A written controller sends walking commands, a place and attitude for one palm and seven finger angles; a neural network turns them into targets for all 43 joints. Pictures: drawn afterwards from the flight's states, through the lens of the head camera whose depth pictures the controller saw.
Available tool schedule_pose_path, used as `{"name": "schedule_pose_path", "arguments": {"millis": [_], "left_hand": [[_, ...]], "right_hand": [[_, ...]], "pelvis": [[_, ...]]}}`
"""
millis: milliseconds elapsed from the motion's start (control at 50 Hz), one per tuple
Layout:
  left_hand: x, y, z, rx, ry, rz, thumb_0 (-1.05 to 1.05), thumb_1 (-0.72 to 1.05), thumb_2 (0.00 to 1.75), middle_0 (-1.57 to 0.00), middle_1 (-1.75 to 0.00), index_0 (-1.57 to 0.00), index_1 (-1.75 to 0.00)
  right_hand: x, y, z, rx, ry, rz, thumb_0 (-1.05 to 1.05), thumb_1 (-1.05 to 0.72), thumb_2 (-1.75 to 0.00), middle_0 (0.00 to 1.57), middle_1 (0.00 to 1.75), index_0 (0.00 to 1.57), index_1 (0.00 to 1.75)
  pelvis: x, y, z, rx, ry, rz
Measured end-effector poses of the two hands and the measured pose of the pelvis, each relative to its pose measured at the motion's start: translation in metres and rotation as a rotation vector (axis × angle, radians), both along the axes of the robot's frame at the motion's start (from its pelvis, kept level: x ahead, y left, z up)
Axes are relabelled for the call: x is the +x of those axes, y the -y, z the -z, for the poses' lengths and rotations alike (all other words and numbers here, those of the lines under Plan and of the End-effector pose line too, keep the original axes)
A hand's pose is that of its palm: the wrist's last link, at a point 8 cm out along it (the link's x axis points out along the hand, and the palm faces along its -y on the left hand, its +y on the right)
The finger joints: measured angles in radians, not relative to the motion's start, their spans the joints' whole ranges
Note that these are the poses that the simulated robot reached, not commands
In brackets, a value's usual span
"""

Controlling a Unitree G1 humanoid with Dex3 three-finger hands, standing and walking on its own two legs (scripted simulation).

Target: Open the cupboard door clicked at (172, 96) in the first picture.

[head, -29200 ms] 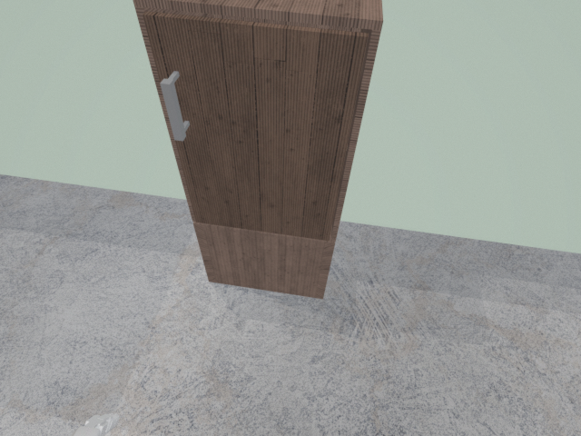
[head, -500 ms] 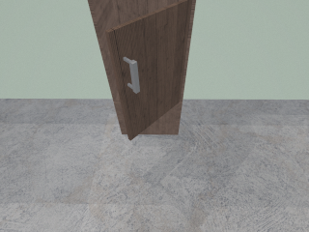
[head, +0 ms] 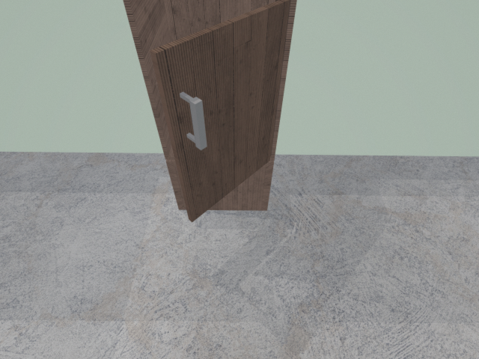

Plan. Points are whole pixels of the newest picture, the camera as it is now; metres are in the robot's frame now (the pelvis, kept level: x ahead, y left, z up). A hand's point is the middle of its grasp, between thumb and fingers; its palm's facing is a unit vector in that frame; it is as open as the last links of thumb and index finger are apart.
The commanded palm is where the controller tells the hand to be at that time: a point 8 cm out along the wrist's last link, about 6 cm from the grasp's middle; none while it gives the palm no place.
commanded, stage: look to check the result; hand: left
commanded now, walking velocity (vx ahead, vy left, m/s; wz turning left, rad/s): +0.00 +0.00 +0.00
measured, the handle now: (193, 121) +0.60 +0.14 +0.05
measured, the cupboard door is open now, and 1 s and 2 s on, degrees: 46 46 46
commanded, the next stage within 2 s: walk to a spot facing it in 0.52 s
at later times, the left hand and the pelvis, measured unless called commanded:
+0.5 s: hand out of the picture +0.02 +0.18 -0.17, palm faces +0.03 -0.97 -0.22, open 7.4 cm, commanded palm none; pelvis +0.02 -0.01 +0.00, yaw +0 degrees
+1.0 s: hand out of the picture +0.06 +0.19 -0.19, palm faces -0.06 -0.98 -0.21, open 7.4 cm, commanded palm none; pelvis +0.02 +0.00 -0.01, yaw -8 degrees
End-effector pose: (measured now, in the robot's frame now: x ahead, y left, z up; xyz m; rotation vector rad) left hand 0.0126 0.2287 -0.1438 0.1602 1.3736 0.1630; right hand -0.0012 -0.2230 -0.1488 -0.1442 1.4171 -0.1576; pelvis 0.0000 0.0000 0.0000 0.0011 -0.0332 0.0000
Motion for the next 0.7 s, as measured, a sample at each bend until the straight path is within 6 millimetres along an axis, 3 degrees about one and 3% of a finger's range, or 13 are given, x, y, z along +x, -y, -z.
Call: {"name": "schedule_pose_path", "arguments": {"millis": [260,700], "left_hand": [[-0.009,0.000,-0.003,0.018,-0.047,-0.016,0.00,0.91,0.90,-0.20,-0.30,-0.20,-0.30],[0.021,0.003,-0.003,0.019,0.005,0.002,0.00,0.91,0.90,-0.20,-0.30,-0.20,-0.30]], "right_hand": [[0.019,0.005,0.001,0.002,0.016,-0.006,0.01,-0.90,-0.90,0.20,0.30,0.20,0.30],[0.040,0.022,-0.003,-0.032,0.046,-0.009,0.01,-0.90,-0.90,0.20,0.30,0.20,0.30]], "pelvis": [[0.010,0.004,0.000,0.003,-0.001,0.003],[0.020,0.010,-0.001,0.004,-0.005,0.011]]}}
